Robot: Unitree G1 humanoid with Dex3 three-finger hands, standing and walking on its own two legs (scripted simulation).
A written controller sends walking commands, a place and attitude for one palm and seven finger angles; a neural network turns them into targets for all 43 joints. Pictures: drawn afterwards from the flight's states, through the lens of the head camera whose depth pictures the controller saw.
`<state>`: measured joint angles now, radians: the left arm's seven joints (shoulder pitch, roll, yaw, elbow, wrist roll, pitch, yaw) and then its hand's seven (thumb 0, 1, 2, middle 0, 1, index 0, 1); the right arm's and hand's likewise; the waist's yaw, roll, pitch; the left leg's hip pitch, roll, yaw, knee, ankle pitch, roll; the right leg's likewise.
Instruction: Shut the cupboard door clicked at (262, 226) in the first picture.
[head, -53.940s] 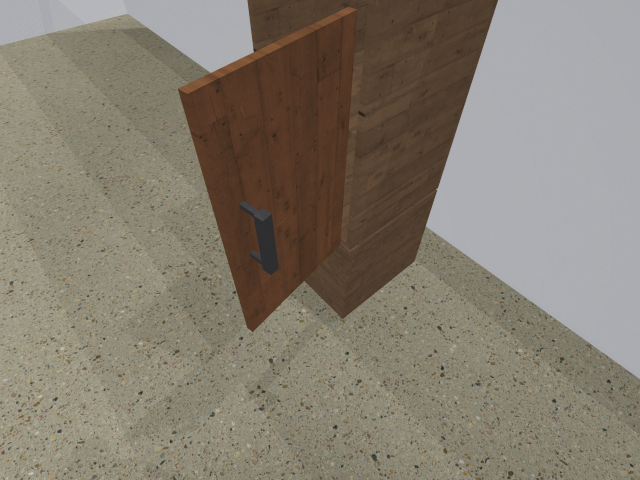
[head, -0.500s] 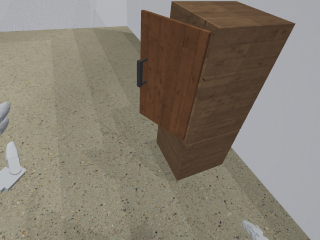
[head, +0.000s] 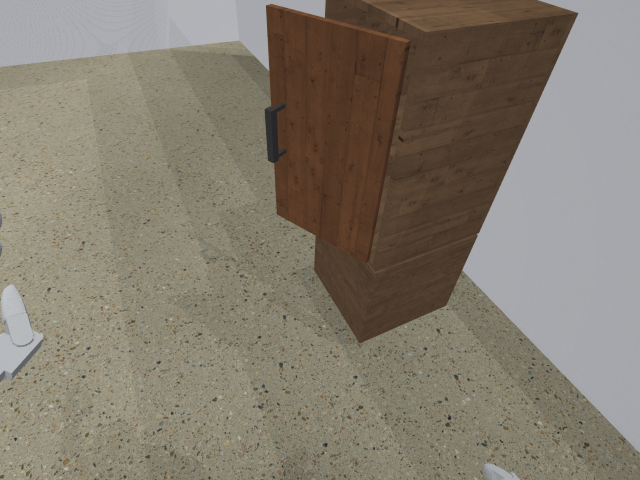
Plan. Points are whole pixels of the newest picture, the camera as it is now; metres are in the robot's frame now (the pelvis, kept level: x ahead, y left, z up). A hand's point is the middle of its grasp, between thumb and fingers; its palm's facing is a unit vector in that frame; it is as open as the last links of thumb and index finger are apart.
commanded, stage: let the arm hang, fingers relaxed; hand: left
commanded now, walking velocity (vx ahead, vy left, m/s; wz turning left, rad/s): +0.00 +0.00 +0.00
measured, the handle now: (277, 133) +0.92 +0.15 -0.03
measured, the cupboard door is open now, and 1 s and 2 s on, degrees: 27 27 27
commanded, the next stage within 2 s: look to check the result in 1.14 s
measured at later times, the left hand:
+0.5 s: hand out of the picture -0.03 +0.21 -0.17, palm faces +0.05 -0.98 -0.19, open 7.1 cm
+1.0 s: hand out of the picture -0.01 +0.20 -0.17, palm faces +0.02 -0.98 -0.17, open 7.4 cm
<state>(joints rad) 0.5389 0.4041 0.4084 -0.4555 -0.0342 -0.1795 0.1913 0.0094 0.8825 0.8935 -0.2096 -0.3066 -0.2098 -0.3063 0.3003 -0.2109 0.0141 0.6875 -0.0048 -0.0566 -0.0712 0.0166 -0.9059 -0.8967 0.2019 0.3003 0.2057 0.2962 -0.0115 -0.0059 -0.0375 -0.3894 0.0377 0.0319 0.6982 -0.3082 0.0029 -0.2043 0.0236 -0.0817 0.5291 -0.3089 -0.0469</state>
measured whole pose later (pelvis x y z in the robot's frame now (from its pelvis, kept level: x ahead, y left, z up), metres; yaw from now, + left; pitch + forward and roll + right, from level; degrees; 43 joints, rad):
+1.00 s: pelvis +0.00 +0.04 +0.01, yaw +0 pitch -1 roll +0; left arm 0.32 0.14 0.00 1.13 0.02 0.01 0.03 0.00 0.91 0.89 -0.20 -0.30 -0.19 -0.30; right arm 0.33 -0.13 0.00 1.13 -0.01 0.01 -0.03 0.01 -0.91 -0.90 0.20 0.30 0.20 0.30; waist -0.01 0.00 0.01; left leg -0.24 -0.01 0.07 0.40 -0.14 0.04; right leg -0.14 -0.03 -0.04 0.42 -0.26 0.02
